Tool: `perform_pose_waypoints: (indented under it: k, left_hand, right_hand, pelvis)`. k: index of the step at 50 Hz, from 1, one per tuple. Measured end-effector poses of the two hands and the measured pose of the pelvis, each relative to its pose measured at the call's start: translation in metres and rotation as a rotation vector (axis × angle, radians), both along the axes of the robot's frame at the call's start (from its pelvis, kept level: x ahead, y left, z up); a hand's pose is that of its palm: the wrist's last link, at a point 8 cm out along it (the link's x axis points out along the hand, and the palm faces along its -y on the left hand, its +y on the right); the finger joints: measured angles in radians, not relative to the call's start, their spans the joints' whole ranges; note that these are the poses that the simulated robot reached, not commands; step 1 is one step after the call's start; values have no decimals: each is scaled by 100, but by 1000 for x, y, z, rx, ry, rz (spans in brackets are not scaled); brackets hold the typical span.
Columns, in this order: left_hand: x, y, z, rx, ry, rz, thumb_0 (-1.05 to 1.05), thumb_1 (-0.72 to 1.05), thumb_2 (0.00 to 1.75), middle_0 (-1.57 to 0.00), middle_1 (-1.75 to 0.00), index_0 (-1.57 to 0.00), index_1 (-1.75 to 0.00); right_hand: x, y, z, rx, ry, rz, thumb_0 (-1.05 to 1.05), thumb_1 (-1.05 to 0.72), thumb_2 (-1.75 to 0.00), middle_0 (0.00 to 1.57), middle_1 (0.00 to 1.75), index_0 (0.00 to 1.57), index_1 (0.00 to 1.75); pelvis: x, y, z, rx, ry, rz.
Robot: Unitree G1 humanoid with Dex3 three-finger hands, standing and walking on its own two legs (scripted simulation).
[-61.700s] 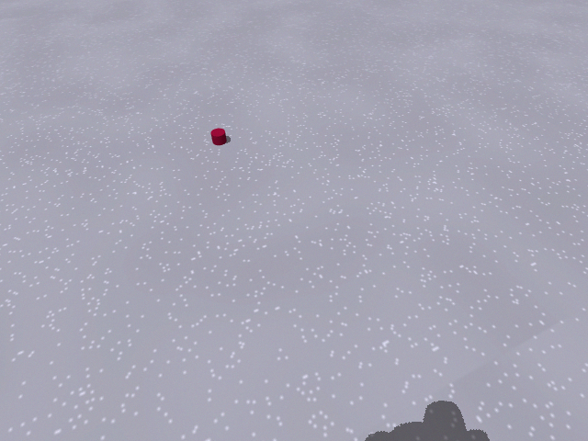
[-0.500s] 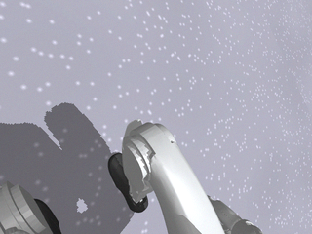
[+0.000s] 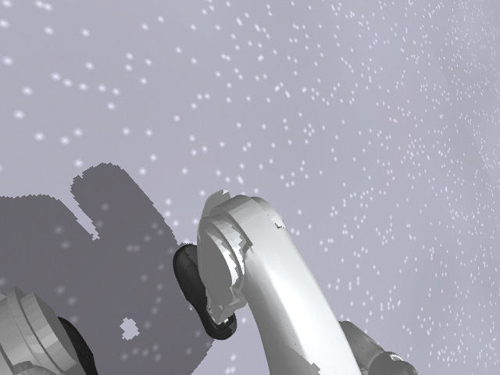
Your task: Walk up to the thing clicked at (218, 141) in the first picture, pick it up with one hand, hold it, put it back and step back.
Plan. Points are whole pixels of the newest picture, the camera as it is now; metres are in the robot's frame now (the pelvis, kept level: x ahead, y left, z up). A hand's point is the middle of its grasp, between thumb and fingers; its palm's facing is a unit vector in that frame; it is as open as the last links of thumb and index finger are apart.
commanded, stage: close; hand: left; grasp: from above
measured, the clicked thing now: out of the picture +0.49 +0.40 -0.28
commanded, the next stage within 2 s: settle in 0.48 s
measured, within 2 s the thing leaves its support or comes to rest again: leaves its support in 0.78 s
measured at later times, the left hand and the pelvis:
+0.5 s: hand out of the picture +0.46 +0.39 -0.24, palm faces -0.42 -0.17 -0.89, open 10.4 cm; pelvis +0.00 +0.00 +0.00, yaw +0 degrees
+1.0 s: hand out of the picture +0.47 +0.40 -0.21, palm faces -0.40 -0.16 -0.90, open 10.3 cm; pelvis +0.00 +0.00 +0.01, yaw +1 degrees
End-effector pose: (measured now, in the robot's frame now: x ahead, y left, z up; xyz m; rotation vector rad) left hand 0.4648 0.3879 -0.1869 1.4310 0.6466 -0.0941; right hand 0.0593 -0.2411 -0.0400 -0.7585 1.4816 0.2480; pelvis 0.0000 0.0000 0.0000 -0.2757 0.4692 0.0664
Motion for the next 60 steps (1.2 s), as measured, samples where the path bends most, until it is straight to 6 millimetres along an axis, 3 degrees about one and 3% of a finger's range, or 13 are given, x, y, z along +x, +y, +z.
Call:
perform_pose_waypoints:
  k: [14,40,48,60]
  left_hand:
    - [3,0,3,11,-12,20,0,-3,80,-36,-97,-41,-93]
    - [5,3,11,6,-4,24,1,-2,69,-44,-90,-49,-85]
    - [11,12,32,19,-36,24,1,-3,70,-45,-90,-50,-85]
    - [4,21,76,29,-14,1,0,-1,66,-47,-87,-52,-82]
  right_hand:
    - [-2,1,-1,10,-7,-12,0,-90,-89,21,30,20,30]
    - [2,-6,2,-3,-10,-19,0,-92,-90,21,30,20,30]
    - [8,-12,7,-23,-23,-33,0,-92,-90,21,30,20,30]
    - [25,-15,6,-11,-84,-70,0,-91,-89,21,30,20,30]
  pelvis:
    - [1,0,-1,1,4,-3]
    - [2,-1,2,7,14,1]
    - [3,-1,5,4,28,7]
    - [0,0,12,14,56,32]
